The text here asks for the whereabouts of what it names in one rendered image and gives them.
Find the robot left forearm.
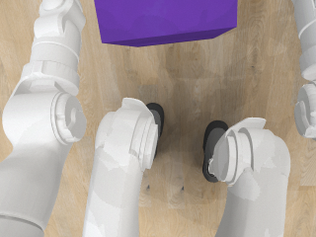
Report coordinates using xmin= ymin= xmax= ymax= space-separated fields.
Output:
xmin=2 ymin=0 xmax=86 ymax=136

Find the robot right forearm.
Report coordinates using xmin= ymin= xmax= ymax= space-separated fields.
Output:
xmin=291 ymin=0 xmax=316 ymax=81

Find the robot left upper arm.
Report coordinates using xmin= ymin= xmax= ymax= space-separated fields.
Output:
xmin=0 ymin=91 xmax=87 ymax=237

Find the robot right shin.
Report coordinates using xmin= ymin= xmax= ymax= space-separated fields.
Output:
xmin=208 ymin=118 xmax=291 ymax=182

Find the robot right upper arm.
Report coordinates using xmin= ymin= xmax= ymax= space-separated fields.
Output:
xmin=293 ymin=79 xmax=316 ymax=141

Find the robot left thigh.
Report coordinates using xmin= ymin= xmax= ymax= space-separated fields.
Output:
xmin=82 ymin=108 xmax=158 ymax=237

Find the carton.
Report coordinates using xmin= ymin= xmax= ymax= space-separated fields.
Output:
xmin=94 ymin=0 xmax=238 ymax=47

